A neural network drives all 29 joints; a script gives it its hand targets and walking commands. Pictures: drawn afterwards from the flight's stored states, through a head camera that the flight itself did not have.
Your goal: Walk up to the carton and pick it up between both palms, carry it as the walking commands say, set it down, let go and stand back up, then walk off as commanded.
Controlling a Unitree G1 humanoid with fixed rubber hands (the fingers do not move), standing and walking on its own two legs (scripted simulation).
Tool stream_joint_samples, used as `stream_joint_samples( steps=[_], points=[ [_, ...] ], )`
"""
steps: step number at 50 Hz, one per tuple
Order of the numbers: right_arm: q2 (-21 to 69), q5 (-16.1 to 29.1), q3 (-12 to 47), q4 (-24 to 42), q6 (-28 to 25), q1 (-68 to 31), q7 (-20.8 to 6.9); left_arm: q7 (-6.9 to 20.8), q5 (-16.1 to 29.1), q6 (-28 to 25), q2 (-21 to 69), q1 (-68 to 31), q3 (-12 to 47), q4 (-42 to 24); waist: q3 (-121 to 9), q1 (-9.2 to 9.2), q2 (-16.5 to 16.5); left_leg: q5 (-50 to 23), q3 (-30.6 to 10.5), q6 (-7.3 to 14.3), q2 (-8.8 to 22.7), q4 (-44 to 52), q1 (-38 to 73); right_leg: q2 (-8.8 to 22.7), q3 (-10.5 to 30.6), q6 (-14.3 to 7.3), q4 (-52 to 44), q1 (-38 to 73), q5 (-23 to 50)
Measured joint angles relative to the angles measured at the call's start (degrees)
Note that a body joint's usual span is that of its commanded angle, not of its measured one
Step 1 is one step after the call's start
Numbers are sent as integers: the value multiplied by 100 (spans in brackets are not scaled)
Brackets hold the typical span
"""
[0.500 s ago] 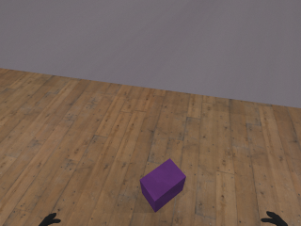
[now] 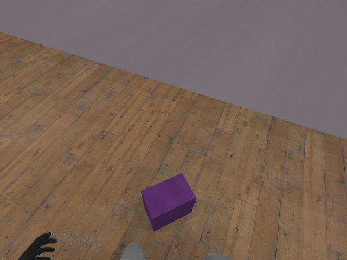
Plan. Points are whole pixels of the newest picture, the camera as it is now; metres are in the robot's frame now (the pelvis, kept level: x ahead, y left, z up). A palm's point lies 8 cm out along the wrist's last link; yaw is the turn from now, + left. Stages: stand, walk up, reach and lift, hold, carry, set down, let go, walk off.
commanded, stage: walk up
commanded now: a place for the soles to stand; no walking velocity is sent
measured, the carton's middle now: (167, 202) +0.48 +0.02 -0.63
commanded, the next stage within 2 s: none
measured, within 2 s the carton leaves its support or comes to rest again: neither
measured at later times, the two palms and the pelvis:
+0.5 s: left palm out of the picture +0.11 +0.20 -0.09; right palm out of the picture +0.23 -0.50 -0.07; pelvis +0.07 -0.15 -0.02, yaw +13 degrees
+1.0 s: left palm out of the picture +0.03 +0.18 -0.06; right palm (327, 177) +0.34 -0.43 -0.07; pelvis +0.09 -0.17 +0.01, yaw +24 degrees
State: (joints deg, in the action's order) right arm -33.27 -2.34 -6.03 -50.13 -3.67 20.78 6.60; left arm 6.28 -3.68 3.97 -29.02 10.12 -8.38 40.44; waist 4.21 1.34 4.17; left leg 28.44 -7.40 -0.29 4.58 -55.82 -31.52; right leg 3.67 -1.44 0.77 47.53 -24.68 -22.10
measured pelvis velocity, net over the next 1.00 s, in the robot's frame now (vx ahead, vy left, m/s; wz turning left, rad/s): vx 0.09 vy -0.17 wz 0.41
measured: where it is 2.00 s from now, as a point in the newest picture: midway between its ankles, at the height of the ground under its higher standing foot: outside the picture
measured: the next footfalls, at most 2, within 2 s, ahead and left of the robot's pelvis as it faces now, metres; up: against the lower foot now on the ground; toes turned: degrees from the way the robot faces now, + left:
left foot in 0.16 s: +0.11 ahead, +0.07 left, +0.00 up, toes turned +9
right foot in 0.42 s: +0.20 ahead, -0.26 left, +0.00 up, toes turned +19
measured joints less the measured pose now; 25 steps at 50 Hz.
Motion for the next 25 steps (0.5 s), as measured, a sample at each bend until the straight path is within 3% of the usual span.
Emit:
stream_joint_samples(
  steps=[3, 7, 8, 10, 14, 17, 20, 22, 25],
  points=[
    [178, 78, 106, -32, -39, -197, -48, -58, 11, 5, 199, 214, 99, 42, 37, -211, -65, -126, 633, 22, -94, -405, -139, -14, -270, -221, -309, 344, -42],
    [325, 176, 164, 31, -149, -166, -133, -84, 1, 35, 193, 523, 196, -29, -43, -515, -31, -581, 1314, 152, -363, 837, 546, -9, -478, -416, -481, 612, -134],
    [293, 168, 160, 99, -205, -97, -123, -95, 9, 38, 156, 614, 208, -74, -86, -557, -49, -695, 1309, 238, -432, 1333, 810, -27, -515, -459, -311, 560, -255],
    [272, 130, 141, 228, -274, -9, -59, -148, 5, 62, 98, 652, 189, -120, -45, -511, -6, -1055, 1195, 306, -464, 1244, 755, -107, -286, -358, 556, 241, -543],
    [264, 121, 160, 328, -287, 91, -9, -205, 11, 83, -14, 564, 163, -202, 5, -381, 150, -840, 951, 141, -406, 1110, 815, -17, 132, -165, 1769, -479, -549],
    [166, 66, 179, 387, -242, 39, -92, -206, 111, -8, -39, 461, 145, -184, 35, -189, 109, -753, 653, 25, -282, 943, 730, 174, 245, -149, 1438, -666, -442],
    [90, 57, 192, 493, -140, -59, -216, -279, 198, -121, -39, 390, 151, -140, 25, -31, -55, -537, 267, -96, -107, 529, 480, 150, 180, -208, 545, -417, -238],
    [120, 84, 203, 522, -38, -153, -246, -364, 178, -222, -57, 359, 172, -129, 11, -25, -106, -155, 30, 36, -137, -9, 207, 102, 69, 0, 516, -451, -67],
    [230, 151, 226, 431, 79, -399, -260, -456, 240, -323, 100, 253, 308, -15, 61, -86, -197, 177, 114, 101, -392, -959, -82, 163, -107, -9, 690, -431, -213]
  ],
)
